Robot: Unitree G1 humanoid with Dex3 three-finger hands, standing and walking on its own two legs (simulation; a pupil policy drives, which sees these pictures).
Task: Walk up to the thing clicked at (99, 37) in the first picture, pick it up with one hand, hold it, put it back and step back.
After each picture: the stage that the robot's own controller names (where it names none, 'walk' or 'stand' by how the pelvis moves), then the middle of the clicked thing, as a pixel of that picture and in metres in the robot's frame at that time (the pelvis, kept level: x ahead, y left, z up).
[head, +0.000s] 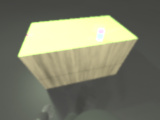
stand; (100, 34) +0.83 -0.04 +0.05
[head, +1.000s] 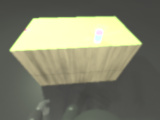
rise first; (98, 36) +0.75 +0.00 +0.08
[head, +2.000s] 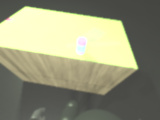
rise first; (81, 46) +0.50 +0.15 +0.09
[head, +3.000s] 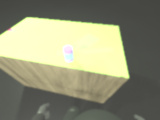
stand; (68, 54) +0.44 +0.21 +0.08
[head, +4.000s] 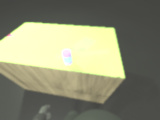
stand; (67, 57) +0.44 +0.22 +0.05
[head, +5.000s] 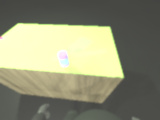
stand; (63, 59) +0.41 +0.23 +0.06
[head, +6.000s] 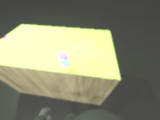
stand; (63, 59) +0.43 +0.24 +0.05
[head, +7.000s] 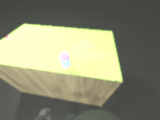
stand; (65, 60) +0.42 +0.23 +0.05
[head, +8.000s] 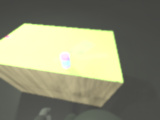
rise first; (65, 60) +0.42 +0.23 +0.05
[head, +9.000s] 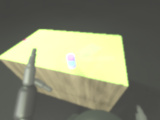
rise first; (71, 61) +0.43 +0.22 +0.05
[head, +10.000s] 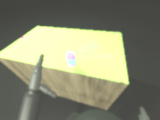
go down; (71, 59) +0.44 +0.22 +0.05
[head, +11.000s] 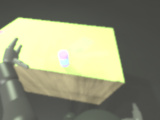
go down; (64, 58) +0.42 +0.21 +0.06
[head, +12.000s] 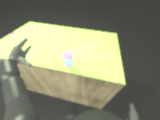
go down; (68, 59) +0.44 +0.21 +0.06
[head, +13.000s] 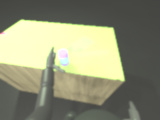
close in; (63, 57) +0.42 +0.22 +0.07
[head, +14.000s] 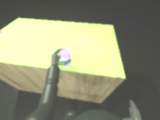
lift; (66, 58) +0.41 +0.20 +0.09
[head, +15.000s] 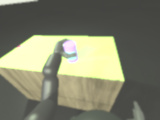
lift; (71, 52) +0.34 +0.14 +0.25
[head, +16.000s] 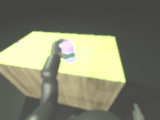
hold; (68, 52) +0.34 +0.17 +0.24
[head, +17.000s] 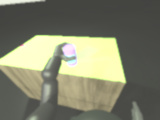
hold; (70, 55) +0.33 +0.15 +0.24
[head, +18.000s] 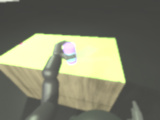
crouch; (70, 54) +0.33 +0.16 +0.24
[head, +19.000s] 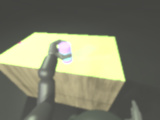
crouch; (66, 53) +0.34 +0.18 +0.24
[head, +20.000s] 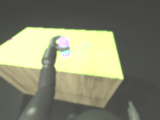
lower; (64, 47) +0.42 +0.20 +0.20
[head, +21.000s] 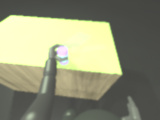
lower; (63, 55) +0.42 +0.20 +0.09
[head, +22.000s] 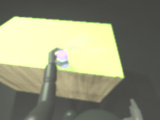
lower; (63, 59) +0.40 +0.20 +0.09
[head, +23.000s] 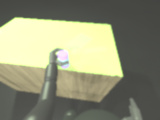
lower; (64, 59) +0.40 +0.20 +0.09
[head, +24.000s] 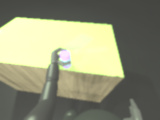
loosen; (65, 59) +0.40 +0.19 +0.09
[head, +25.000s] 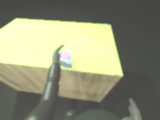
withdraw; (66, 59) +0.40 +0.18 +0.09
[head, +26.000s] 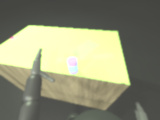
sink last; (72, 65) +0.37 +0.17 +0.07
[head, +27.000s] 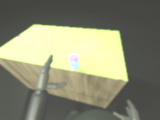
stand; (74, 61) +0.41 +0.17 +0.07
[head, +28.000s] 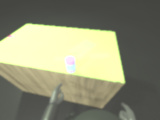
stand; (70, 64) +0.38 +0.18 +0.06
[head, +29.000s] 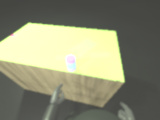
stand; (71, 63) +0.39 +0.18 +0.05
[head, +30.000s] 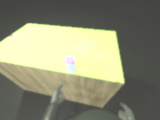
stand; (70, 64) +0.38 +0.18 +0.05
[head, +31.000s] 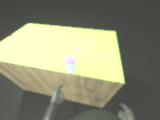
stand; (70, 64) +0.38 +0.18 +0.05
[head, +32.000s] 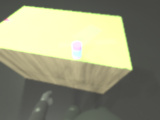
walk; (77, 50) +0.46 +0.13 +0.08
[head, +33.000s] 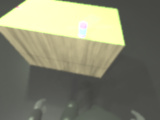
walk; (82, 30) +0.70 +0.15 +0.07
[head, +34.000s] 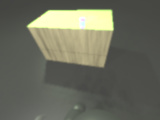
stand; (82, 22) +1.06 +0.24 +0.06
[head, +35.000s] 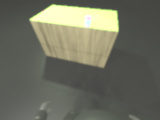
stand; (87, 21) +1.07 +0.14 +0.06
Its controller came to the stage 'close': yes
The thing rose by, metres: 0.19
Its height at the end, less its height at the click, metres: +0.00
